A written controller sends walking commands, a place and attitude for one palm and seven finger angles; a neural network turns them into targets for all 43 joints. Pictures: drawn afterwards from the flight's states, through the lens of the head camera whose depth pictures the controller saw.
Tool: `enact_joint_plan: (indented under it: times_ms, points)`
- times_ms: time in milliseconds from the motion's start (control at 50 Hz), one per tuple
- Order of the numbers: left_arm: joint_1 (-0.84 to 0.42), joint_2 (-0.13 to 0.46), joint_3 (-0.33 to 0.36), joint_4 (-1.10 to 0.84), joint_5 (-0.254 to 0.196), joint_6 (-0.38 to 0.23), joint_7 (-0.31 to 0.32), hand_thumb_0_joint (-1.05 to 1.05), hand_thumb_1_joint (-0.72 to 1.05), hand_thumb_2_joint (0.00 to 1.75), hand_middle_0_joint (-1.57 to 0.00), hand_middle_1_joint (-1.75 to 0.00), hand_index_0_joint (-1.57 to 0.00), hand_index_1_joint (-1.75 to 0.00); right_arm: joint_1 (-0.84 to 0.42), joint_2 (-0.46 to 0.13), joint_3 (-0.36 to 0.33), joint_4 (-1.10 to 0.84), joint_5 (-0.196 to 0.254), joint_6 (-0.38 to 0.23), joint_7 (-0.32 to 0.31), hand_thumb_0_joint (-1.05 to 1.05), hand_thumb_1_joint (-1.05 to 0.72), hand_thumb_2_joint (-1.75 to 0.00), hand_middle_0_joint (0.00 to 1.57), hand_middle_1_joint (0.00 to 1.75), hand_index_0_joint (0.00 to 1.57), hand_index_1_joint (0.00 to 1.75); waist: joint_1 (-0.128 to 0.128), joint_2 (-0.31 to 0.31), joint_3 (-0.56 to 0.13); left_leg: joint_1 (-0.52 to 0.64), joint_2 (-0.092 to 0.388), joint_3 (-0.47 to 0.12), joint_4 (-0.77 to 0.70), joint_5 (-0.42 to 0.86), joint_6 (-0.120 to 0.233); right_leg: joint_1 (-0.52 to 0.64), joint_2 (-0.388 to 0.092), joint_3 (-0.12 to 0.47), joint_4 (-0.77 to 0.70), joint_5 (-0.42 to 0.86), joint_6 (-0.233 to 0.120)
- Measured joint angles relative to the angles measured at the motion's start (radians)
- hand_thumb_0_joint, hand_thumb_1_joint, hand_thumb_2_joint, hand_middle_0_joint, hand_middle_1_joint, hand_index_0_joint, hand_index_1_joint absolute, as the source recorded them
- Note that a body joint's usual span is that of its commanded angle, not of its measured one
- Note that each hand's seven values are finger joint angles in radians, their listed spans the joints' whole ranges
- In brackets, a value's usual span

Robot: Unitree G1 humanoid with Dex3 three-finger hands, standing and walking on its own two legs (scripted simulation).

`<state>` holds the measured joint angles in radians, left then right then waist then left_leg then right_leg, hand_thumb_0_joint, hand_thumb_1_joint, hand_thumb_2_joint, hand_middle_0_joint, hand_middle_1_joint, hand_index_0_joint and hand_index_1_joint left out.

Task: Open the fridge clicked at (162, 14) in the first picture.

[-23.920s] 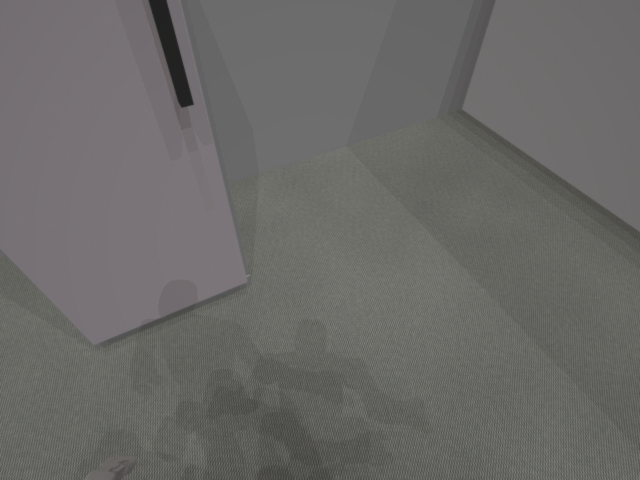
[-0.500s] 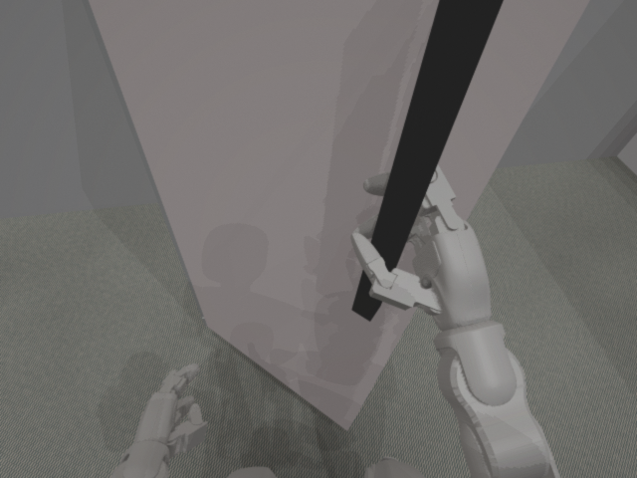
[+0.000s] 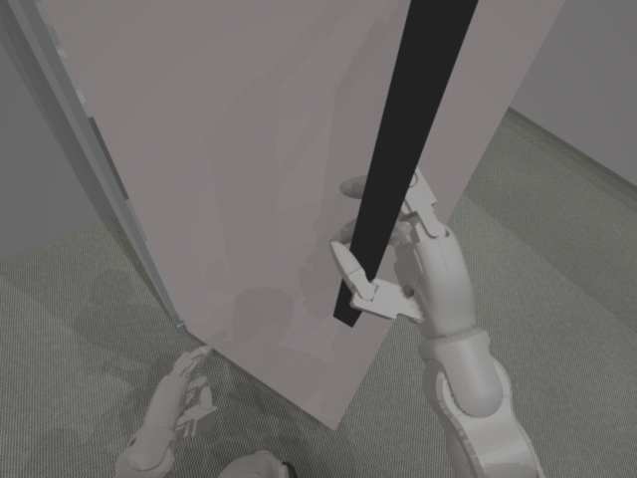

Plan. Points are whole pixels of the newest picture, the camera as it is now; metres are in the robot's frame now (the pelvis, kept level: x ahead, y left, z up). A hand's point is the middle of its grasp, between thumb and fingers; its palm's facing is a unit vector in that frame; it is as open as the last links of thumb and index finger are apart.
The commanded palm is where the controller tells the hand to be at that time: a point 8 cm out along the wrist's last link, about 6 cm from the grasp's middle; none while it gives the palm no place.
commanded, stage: walk backward, drawing the door open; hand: right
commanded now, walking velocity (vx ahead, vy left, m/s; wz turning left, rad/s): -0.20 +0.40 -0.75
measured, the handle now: (400, 169) +0.31 +0.00 +0.28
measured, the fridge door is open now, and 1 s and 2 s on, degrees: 68 84 78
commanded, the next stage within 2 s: stop walking and hold the door back in 0.18 s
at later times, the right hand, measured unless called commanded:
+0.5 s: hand (180, 404) +0.14 +0.13 +0.20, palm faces +0.01 +0.99 -0.17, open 7.5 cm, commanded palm +0.15 +0.04 +0.18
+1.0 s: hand (206, 375) +0.16 +0.11 +0.20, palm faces +0.23 +0.95 -0.19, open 6.9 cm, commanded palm +0.17 +0.04 +0.18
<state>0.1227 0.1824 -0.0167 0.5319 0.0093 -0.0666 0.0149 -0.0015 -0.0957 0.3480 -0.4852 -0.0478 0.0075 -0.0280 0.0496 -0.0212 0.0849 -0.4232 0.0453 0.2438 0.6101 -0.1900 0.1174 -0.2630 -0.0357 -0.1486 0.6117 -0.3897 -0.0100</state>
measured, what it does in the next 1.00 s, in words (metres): steps to the left, turning right: left foot, then right foot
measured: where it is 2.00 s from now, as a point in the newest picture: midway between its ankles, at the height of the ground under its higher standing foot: outside the picture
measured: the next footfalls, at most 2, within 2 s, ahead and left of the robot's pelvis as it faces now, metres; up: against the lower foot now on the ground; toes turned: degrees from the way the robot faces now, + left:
left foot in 0.18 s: +0.07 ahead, +0.20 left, +0.00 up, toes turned -7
right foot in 0.50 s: -0.17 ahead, +0.14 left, +0.00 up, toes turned -28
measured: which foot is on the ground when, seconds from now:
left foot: down 0.00-0.00, up 0.02-0.16, down 0.18-0.48, up 0.50-0.66, down 0.68-0.92, up 0.94-1.00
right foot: down 0.00-0.16, up 0.18-0.48, down 0.50-0.66, up 0.68-0.90, down 0.92-1.00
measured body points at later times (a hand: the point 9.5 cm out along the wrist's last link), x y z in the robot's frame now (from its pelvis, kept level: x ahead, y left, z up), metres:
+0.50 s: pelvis -0.12 +0.22 +0.01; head -0.12 +0.24 +0.46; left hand +0.14 +0.37 -0.07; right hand +0.13 +0.07 +0.21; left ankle +0.02 +0.22 -0.71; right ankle -0.20 +0.16 -0.72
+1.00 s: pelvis -0.25 +0.32 +0.00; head -0.23 +0.33 +0.45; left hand -0.08 +0.56 -0.12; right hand +0.14 +0.06 +0.22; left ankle -0.11 +0.43 -0.65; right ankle -0.25 +0.22 -0.72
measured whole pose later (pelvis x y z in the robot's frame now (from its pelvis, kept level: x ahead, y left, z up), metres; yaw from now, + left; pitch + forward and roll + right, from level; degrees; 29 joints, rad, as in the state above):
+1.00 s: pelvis -0.25 +0.32 +0.00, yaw -18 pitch -5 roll -2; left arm 0.24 0.29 0.04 0.76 -0.03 0.01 0.07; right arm -0.89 -0.22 -0.04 0.81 0.06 -0.12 -0.01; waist 0.05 -0.01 0.12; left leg -0.61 0.08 -0.03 1.11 -0.37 -0.04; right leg -0.23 -0.01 -0.15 0.61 -0.29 -0.07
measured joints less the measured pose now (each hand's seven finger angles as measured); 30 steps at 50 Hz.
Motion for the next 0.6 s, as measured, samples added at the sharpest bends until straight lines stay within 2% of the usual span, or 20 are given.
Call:
enact_joint_plan:
  times_ms: [20,40,80,100,120,160,180,220,280,340,400,440,460,480,500,520,540,560,580,600]
  points:
    - [-0.003,-0.005,0.001,-0.009,0.005,-0.002,-0.002,0.02,0.90,0.90,-0.20,-0.30,-0.20,-0.30,-0.019,-0.008,-0.005,0.006,0.001,-0.013,-0.002,-0.05,-0.58,-0.74,0.46,1.41,0.14,1.26,0.007,0.004,0.006,-0.042,-0.008,-0.013,0.078,-0.049,-0.051,-0.015,-0.010,0.014,-0.020,0.130,-0.002]
    - [-0.009,-0.013,0.001,-0.010,0.010,-0.001,-0.004,0.02,0.90,0.90,-0.20,-0.30,-0.20,-0.30,-0.032,-0.017,-0.011,0.015,0.003,-0.031,-0.003,-0.06,-0.58,-0.75,0.46,1.41,0.13,1.26,0.013,0.014,0.026,-0.081,-0.020,-0.068,0.197,-0.102,-0.092,-0.029,-0.013,0.032,0.004,0.154,0.012]
    - [-0.012,-0.015,-0.006,0.005,0.012,0.003,-0.014,0.02,0.90,0.90,-0.20,-0.30,-0.20,-0.30,-0.035,-0.028,-0.022,0.021,0.011,-0.044,0.002,-0.06,-0.58,-0.75,0.47,1.41,0.13,1.26,0.021,0.015,0.050,-0.119,-0.042,-0.166,0.381,-0.147,-0.126,-0.040,-0.023,0.084,0.011,0.144,0.049]
    - [-0.009,-0.008,-0.009,0.013,0.010,0.003,-0.020,0.02,0.90,0.90,-0.20,-0.30,-0.20,-0.30,-0.029,-0.028,-0.022,0.020,0.016,-0.043,0.004,-0.06,-0.58,-0.75,0.47,1.41,0.13,1.26,0.020,0.000,0.053,-0.111,-0.048,-0.198,0.396,-0.159,-0.133,-0.049,-0.035,0.115,0.003,0.147,0.065]
    - [-0.006,0.002,-0.009,0.022,0.006,0.003,-0.026,0.02,0.90,0.90,-0.20,-0.30,-0.20,-0.30,-0.023,-0.023,-0.020,0.020,0.019,-0.043,0.004,-0.06,-0.58,-0.75,0.47,1.41,0.13,1.26,0.013,-0.021,0.054,-0.080,-0.048,-0.221,0.349,-0.165,-0.136,-0.060,-0.052,0.146,-0.004,0.156,0.076]
    - [0.006,0.013,-0.004,0.037,-0.010,0.002,-0.036,0.02,0.90,0.90,-0.20,-0.30,-0.20,-0.30,-0.008,-0.016,-0.016,0.008,0.020,-0.036,0.000,-0.06,-0.59,-0.76,0.47,1.41,0.13,1.25,-0.013,-0.039,0.036,0.029,-0.018,-0.246,0.132,-0.138,-0.131,-0.098,-0.076,0.182,0.005,0.149,0.078]
    - [0.002,0.013,-0.001,0.048,-0.020,0.004,-0.039,0.02,0.90,0.90,-0.20,-0.30,-0.20,-0.30,-0.005,-0.014,-0.018,-0.001,0.017,-0.030,-0.006,-0.06,-0.58,-0.77,0.47,1.41,0.12,1.24,-0.027,-0.033,0.028,0.048,-0.007,-0.243,0.068,-0.118,-0.116,-0.130,-0.079,0.191,0.045,0.081,0.067]
    - [-0.026,0.020,0.016,0.073,-0.025,0.006,-0.032,0.02,0.90,0.90,-0.20,-0.30,-0.20,-0.30,-0.004,-0.001,-0.022,-0.009,0.012,-0.021,-0.016,-0.06,-0.58,-0.78,0.47,1.41,0.13,1.24,-0.026,-0.041,0.051,0.031,-0.011,-0.202,0.083,-0.080,-0.090,-0.194,-0.058,0.213,0.214,-0.085,0.040]
    - [-0.042,0.021,0.036,0.073,-0.016,0.010,-0.011,0.02,0.90,0.90,-0.20,-0.30,-0.20,-0.30,0.013,0.001,-0.021,-0.017,0.013,-0.008,-0.019,-0.05,-0.59,-0.77,0.46,1.41,0.14,1.24,-0.012,-0.018,0.074,0.043,0.016,-0.155,0.051,-0.032,-0.056,-0.229,-0.006,0.140,0.446,-0.170,0.030]
    - [-0.028,0.020,0.039,0.054,-0.006,0.016,0.003,0.02,0.90,0.90,-0.20,-0.30,-0.19,-0.30,0.023,0.005,-0.013,0.020,0.015,-0.037,-0.009,-0.04,-0.59,-0.76,0.46,1.41,0.14,1.25,-0.005,0.002,0.059,0.055,0.031,-0.103,-0.018,0.020,-0.029,-0.170,0.023,0.048,0.427,-0.176,0.031]
    - [-0.012,0.029,0.028,0.070,0.000,0.039,0.018,0.02,0.90,0.90,-0.20,-0.30,-0.19,-0.30,-0.014,0.004,0.001,0.111,0.029,-0.053,0.000,-0.05,-0.57,-0.76,0.46,1.41,0.17,1.26,-0.031,0.010,0.011,0.070,0.018,-0.058,-0.113,0.083,-0.016,-0.066,0.060,0.021,0.348,-0.167,0.018]
    - [-0.010,0.028,0.017,0.096,-0.006,0.060,0.022,0.02,0.90,0.90,-0.20,-0.30,-0.19,-0.30,-0.057,-0.008,0.006,0.189,0.042,-0.054,-0.004,-0.05,-0.55,-0.77,0.47,1.41,0.19,1.27,-0.052,0.021,-0.025,0.090,-0.003,-0.041,-0.200,0.134,-0.043,0.043,0.081,0.005,0.204,-0.183,0.005]
    - [-0.011,0.025,0.008,0.106,-0.012,0.069,0.022,0.02,0.90,0.90,-0.20,-0.30,-0.19,-0.30,-0.079,-0.017,0.001,0.226,0.050,-0.052,-0.008,-0.05,-0.55,-0.77,0.48,1.41,0.19,1.27,-0.062,0.029,-0.044,0.095,-0.018,-0.039,-0.240,0.156,-0.087,0.113,0.087,-0.011,0.077,-0.190,-0.009]
    - [-0.014,0.025,-0.004,0.107,-0.016,0.074,0.021,0.02,0.90,0.90,-0.20,-0.30,-0.19,-0.30,-0.104,-0.028,-0.010,0.256,0.061,-0.047,-0.012,-0.05,-0.54,-0.77,0.49,1.41,0.20,1.28,-0.065,0.027,-0.063,0.073,-0.043,-0.044,-0.232,0.135,-0.161,0.193,0.084,-0.023,-0.094,-0.183,-0.041]
    - [-0.024,0.028,-0.012,0.098,-0.013,0.077,0.023,0.02,0.90,0.90,-0.20,-0.30,-0.19,-0.30,-0.140,-0.045,-0.027,0.289,0.079,-0.048,-0.018,-0.05,-0.54,-0.77,0.49,1.41,0.20,1.27,-0.056,0.015,-0.068,0.006,-0.065,-0.057,-0.093,0.038,-0.211,0.222,0.065,-0.018,-0.207,-0.066,-0.081]
    - [-0.036,0.024,-0.010,0.091,-0.002,0.083,0.025,0.02,0.90,0.90,-0.20,-0.30,-0.20,-0.30,-0.186,-0.062,-0.045,0.336,0.098,-0.057,-0.021,-0.06,-0.54,-0.77,0.51,1.41,0.19,1.27,-0.049,0.015,-0.052,-0.067,-0.069,-0.103,0.153,-0.087,-0.196,0.208,0.049,-0.022,-0.208,0.072,-0.082]
    - [-0.036,0.022,-0.002,0.084,-0.002,0.092,0.023,0.02,0.90,0.90,-0.20,-0.30,-0.20,-0.30,-0.230,-0.071,-0.057,0.391,0.097,-0.062,-0.019,-0.07,-0.54,-0.77,0.52,1.41,0.20,1.28,-0.045,0.012,-0.042,-0.115,-0.066,-0.144,0.364,-0.157,-0.175,0.190,0.041,-0.013,-0.173,0.111,-0.064]
    - [-0.026,0.024,0.003,0.083,-0.007,0.100,0.021,0.02,0.90,0.90,-0.20,-0.30,-0.20,-0.30,-0.263,-0.073,-0.069,0.451,0.099,-0.067,-0.013,-0.08,-0.55,-0.78,0.53,1.41,0.21,1.29,-0.039,0.000,-0.047,-0.137,-0.056,-0.174,0.488,-0.189,-0.164,0.173,0.032,0.006,-0.147,0.110,-0.051]
    - [-0.012,0.030,0.005,0.085,-0.012,0.108,0.024,0.02,0.90,0.90,-0.20,-0.30,-0.20,-0.30,-0.290,-0.068,-0.080,0.509,0.109,-0.072,-0.010,-0.08,-0.54,-0.77,0.54,1.41,0.22,1.30,-0.033,-0.020,-0.057,-0.132,-0.042,-0.192,0.523,-0.213,-0.157,0.156,0.020,0.030,-0.131,0.101,-0.046]
    - [0.004,0.036,0.005,0.088,-0.016,0.115,0.030,0.01,0.90,0.90,-0.20,-0.30,-0.20,-0.30,-0.320,-0.061,-0.090,0.563,0.116,-0.071,-0.007,-0.09,-0.53,-0.77,0.54,1.40,0.22,1.31,-0.035,-0.040,-0.064,-0.104,-0.026,-0.206,0.487,-0.232,-0.155,0.141,0.004,0.049,-0.118,0.090,-0.041]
